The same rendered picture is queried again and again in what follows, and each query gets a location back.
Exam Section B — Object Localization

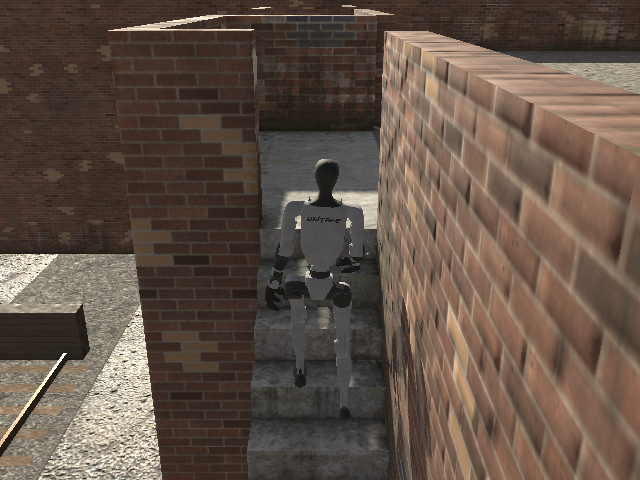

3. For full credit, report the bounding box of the robot right hand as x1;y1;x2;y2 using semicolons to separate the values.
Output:
336;256;361;273

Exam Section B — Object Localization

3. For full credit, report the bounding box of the robot left thigh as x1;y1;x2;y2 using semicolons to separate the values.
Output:
284;275;307;323

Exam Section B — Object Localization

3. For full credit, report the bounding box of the robot right forearm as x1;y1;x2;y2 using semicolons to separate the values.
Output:
350;244;365;266

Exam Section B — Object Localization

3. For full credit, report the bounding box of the robot right upper arm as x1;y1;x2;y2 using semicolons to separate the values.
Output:
345;203;364;257

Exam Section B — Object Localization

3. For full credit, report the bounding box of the robot left upper arm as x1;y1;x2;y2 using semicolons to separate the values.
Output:
278;200;304;257

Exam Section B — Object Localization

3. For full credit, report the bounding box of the robot left foot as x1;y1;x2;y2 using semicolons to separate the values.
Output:
293;363;307;388

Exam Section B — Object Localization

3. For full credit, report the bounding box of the robot left forearm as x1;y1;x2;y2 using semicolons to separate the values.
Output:
268;242;288;289

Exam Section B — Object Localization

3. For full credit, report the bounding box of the robot left hand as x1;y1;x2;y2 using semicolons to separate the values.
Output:
265;285;288;311

